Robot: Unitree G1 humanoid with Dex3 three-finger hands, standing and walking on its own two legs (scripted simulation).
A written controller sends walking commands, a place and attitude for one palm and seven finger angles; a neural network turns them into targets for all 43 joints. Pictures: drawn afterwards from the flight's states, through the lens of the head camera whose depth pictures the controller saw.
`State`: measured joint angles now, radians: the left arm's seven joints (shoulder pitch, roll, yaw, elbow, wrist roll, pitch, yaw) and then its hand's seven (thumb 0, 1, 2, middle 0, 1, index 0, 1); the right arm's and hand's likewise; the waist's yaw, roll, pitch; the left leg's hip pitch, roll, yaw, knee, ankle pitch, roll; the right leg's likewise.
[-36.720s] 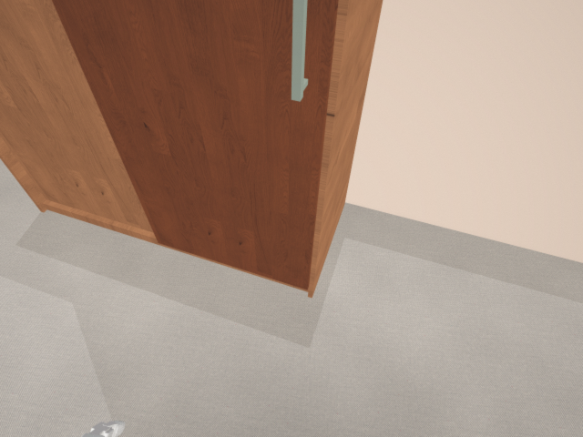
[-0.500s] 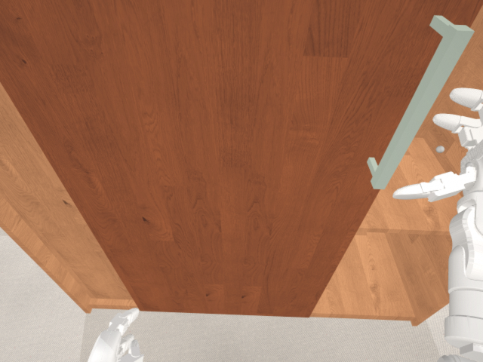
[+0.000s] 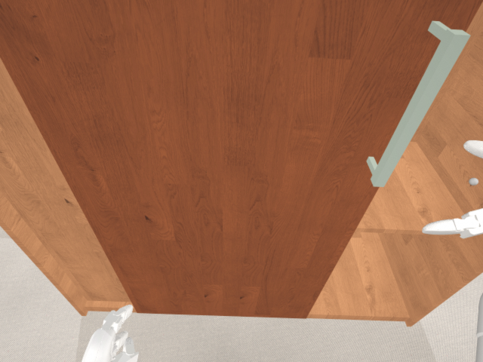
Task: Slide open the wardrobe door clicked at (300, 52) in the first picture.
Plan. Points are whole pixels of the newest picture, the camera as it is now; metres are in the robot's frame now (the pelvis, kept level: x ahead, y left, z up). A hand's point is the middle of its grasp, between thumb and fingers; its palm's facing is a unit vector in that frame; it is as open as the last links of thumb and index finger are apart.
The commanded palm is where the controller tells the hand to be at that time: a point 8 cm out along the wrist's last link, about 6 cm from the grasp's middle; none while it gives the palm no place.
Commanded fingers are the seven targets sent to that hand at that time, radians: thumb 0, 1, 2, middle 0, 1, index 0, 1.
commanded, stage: slip the hand off the handle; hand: right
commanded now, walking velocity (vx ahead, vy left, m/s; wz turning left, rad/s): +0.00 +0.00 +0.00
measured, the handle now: (403, 115) +0.42 -0.24 +0.24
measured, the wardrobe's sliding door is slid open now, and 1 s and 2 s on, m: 0.43 0.43 0.43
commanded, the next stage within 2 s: draw the hand back to the body in 0.30 s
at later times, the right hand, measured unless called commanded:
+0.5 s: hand out of the picture +0.23 -0.30 +0.21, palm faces +0.33 +0.94 -0.09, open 14.7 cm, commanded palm +0.20 -0.34 +0.21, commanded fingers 0.00 0.55 -0.20 0.25 1.15 0.25 1.15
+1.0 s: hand out of the picture +0.21 -0.29 +0.19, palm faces +0.27 +0.94 -0.21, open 14.4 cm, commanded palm +0.17 -0.32 +0.20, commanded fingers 0.00 0.19 -0.38 0.24 0.94 0.24 0.94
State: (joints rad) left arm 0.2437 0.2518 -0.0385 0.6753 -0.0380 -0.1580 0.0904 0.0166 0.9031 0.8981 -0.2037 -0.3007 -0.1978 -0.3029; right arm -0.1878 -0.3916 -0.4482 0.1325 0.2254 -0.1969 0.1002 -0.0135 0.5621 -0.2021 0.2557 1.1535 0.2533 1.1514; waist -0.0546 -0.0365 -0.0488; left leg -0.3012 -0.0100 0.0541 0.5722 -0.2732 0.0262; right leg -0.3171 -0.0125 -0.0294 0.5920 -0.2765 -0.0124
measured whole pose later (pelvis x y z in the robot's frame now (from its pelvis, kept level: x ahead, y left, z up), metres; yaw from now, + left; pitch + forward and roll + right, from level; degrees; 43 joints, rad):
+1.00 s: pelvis +0.00 -0.01 +0.00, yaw -1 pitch -5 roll +1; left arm 0.20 0.25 -0.08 0.62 -0.05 -0.25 0.08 0.02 0.90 0.90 -0.20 -0.30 -0.20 -0.30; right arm 0.17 -0.42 -0.40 -0.26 0.26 0.16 0.20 -0.01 0.47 -0.25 0.25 1.10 0.25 1.10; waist -0.09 -0.05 -0.03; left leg -0.15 0.00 0.07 0.49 -0.25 0.01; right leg -0.20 0.00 -0.01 0.55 -0.27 -0.03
